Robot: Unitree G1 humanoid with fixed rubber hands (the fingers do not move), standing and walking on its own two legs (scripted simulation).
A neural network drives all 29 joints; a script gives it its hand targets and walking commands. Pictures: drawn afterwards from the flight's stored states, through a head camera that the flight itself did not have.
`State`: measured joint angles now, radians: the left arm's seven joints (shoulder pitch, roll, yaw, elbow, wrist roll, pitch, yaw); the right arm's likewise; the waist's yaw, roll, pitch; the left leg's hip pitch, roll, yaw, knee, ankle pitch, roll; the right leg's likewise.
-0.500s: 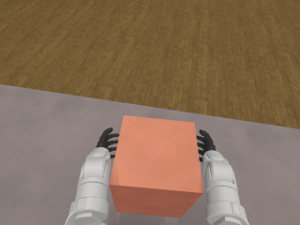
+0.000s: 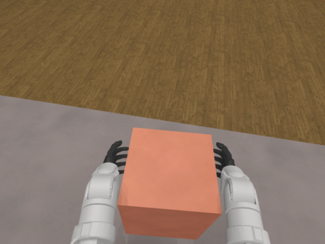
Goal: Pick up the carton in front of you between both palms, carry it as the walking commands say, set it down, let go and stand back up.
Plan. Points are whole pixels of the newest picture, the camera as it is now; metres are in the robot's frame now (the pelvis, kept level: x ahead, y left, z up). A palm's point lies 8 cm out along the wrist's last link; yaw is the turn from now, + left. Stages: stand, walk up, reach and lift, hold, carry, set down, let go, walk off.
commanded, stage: reach and lift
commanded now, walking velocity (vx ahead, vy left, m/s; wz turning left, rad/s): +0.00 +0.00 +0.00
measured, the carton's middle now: (166, 186) +0.28 +0.00 -0.04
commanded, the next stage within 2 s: hold in 0.20 s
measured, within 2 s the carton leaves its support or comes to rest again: neither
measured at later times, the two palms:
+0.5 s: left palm (108, 165) +0.28 +0.15 +0.05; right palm (229, 167) +0.28 -0.15 +0.05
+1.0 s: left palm (108, 140) +0.33 +0.15 +0.09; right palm (225, 138) +0.35 -0.15 +0.09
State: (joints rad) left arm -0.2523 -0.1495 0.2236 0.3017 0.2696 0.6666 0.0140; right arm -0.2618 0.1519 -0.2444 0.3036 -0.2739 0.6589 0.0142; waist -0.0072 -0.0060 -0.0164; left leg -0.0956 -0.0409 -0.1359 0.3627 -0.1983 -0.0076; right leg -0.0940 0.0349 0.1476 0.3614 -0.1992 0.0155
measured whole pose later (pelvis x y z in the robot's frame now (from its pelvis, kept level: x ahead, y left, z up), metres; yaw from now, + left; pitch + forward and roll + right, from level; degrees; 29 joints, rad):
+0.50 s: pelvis +0.00 +0.00 +0.00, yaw +0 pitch -6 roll +0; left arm -0.27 -0.15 0.23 0.25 0.28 0.76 0.00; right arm -0.28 0.16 -0.24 0.26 -0.28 0.75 0.02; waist -0.01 0.00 -0.01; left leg -0.04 -0.04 -0.14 0.34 -0.19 -0.01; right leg -0.04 0.03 0.14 0.34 -0.19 0.01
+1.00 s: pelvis +0.07 -0.01 -0.01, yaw +1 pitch +4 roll +1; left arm -0.15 -0.13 0.10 -0.22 0.13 0.98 0.09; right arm -0.15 0.13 -0.12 -0.21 -0.12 0.95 -0.05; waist 0.02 -0.04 -0.18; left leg -0.29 0.01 0.12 0.49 -0.26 0.01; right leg -0.25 -0.05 0.00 0.56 -0.38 0.01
